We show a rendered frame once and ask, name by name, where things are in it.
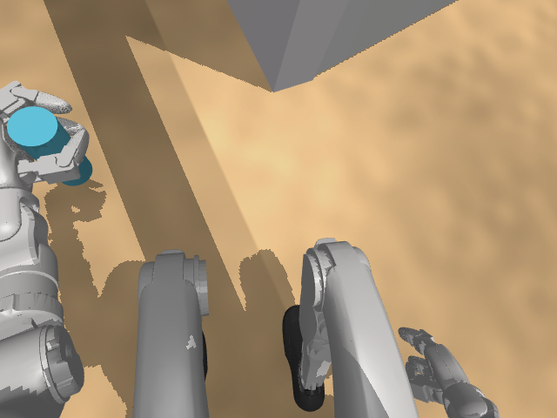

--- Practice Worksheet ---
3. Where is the left robot hand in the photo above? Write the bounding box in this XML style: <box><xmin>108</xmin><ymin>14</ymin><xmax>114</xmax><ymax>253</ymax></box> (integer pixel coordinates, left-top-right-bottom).
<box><xmin>0</xmin><ymin>81</ymin><xmax>90</xmax><ymax>193</ymax></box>

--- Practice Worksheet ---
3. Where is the left robot arm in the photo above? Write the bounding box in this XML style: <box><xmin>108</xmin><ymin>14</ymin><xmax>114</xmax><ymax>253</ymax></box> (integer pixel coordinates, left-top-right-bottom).
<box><xmin>0</xmin><ymin>186</ymin><xmax>84</xmax><ymax>418</ymax></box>

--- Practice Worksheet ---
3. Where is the right robot foot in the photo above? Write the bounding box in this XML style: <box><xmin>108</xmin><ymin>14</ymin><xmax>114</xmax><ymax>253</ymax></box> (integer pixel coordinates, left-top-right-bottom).
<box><xmin>282</xmin><ymin>305</ymin><xmax>325</xmax><ymax>412</ymax></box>

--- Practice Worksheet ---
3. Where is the right robot arm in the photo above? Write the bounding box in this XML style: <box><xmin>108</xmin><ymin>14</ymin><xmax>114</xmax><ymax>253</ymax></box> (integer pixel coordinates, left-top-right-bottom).
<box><xmin>442</xmin><ymin>382</ymin><xmax>500</xmax><ymax>418</ymax></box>

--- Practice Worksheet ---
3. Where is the right robot hand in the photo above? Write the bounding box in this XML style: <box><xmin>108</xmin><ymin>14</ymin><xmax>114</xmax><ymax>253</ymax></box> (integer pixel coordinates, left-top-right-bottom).
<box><xmin>398</xmin><ymin>327</ymin><xmax>470</xmax><ymax>405</ymax></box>

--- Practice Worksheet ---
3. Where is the can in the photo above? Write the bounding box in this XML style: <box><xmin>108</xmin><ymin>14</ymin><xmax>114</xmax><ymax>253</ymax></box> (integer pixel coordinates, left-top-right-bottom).
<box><xmin>7</xmin><ymin>106</ymin><xmax>92</xmax><ymax>186</ymax></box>

